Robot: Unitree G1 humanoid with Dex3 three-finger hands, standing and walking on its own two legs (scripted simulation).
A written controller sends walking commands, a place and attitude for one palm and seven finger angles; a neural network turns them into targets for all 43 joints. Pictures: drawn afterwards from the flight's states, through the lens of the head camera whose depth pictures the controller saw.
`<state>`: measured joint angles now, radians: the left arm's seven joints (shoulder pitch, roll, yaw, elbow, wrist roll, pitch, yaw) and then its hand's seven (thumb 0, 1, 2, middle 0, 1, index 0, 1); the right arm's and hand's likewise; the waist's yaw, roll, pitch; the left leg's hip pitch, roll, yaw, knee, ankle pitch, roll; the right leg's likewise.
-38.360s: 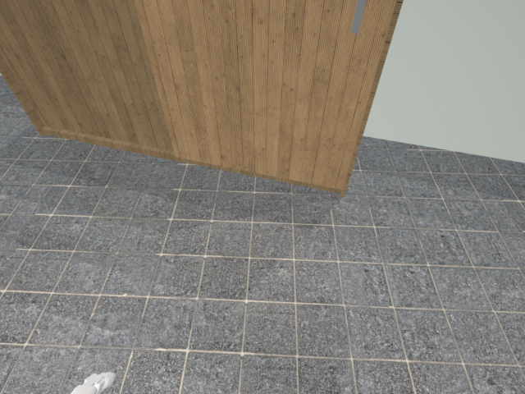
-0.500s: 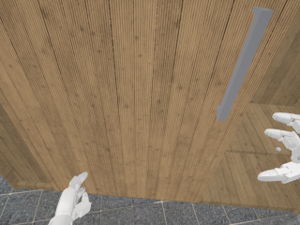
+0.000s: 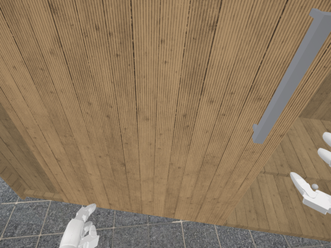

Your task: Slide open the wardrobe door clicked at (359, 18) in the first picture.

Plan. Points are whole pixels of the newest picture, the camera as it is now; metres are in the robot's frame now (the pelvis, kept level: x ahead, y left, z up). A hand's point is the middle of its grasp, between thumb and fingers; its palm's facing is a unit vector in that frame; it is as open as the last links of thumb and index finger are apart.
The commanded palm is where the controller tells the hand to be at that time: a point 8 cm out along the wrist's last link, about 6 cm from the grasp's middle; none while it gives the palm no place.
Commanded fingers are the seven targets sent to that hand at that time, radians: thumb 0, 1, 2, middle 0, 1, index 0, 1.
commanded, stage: draw the hand back to the body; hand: right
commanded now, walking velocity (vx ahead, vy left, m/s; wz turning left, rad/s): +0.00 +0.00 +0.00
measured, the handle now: (281, 87) +0.42 -0.27 +0.23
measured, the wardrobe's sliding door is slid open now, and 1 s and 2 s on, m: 0.65 0.65 0.65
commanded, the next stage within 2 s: step back with the hand held close in 0.52 s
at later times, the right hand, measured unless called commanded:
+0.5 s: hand (308, 189) +0.19 -0.25 +0.16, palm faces +0.44 +0.82 -0.37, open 7.5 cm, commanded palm +0.14 -0.29 +0.17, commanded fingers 0.00 -0.90 -0.90 0.20 0.30 0.20 0.30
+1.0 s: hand (320, 203) +0.17 -0.26 +0.15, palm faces +0.35 +0.81 -0.46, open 7.5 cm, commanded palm +0.11 -0.31 +0.17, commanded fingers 0.00 -0.90 -0.90 0.20 0.30 0.20 0.30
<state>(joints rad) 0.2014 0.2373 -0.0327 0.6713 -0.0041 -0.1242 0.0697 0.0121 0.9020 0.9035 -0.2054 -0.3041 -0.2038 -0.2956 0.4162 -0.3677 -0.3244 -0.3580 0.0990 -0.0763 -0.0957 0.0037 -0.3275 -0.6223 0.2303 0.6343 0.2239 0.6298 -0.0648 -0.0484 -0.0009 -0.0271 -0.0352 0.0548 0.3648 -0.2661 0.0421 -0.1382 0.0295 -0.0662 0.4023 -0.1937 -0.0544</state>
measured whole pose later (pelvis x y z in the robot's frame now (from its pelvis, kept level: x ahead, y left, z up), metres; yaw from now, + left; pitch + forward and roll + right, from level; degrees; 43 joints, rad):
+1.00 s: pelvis -0.03 -0.01 +0.00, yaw +0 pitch +0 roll +1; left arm 0.18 0.26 0.01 0.55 -0.02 0.04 0.09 0.01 0.90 0.90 -0.20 -0.30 -0.20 -0.30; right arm 0.56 -0.42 -0.36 -0.48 0.08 -0.12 -0.11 0.02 -0.89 -0.89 0.21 0.30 0.21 0.30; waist -0.02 -0.03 0.00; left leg -0.18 -0.04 0.06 0.39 -0.22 0.03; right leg -0.29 0.02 -0.07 0.44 -0.16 -0.07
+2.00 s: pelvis -0.17 -0.07 -0.02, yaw +1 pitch +3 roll +5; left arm 0.11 0.17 -0.02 0.60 0.01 -0.05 0.03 0.01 0.90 0.90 -0.21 -0.30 -0.21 -0.30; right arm 0.51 -0.56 -0.45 -0.62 0.12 -0.24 -0.09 0.02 -0.88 -0.89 0.22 0.30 0.21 0.30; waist 0.00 0.02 0.03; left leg -0.11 -0.06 0.01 0.41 -0.35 0.01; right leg -0.56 0.02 -0.08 0.45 -0.07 0.02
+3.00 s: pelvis -0.20 -0.15 -0.01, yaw -1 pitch +1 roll +2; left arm 0.22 0.16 -0.02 0.62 0.00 -0.15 0.03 0.01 0.90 0.90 -0.21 -0.30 -0.21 -0.30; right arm 0.56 -0.44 -0.45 -0.48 0.06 -0.21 -0.13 0.01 -0.89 -0.89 0.21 0.30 0.21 0.30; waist -0.01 -0.04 0.01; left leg -0.22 -0.04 0.06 0.49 -0.28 0.02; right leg -0.31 -0.07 -0.03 0.59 -0.29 0.01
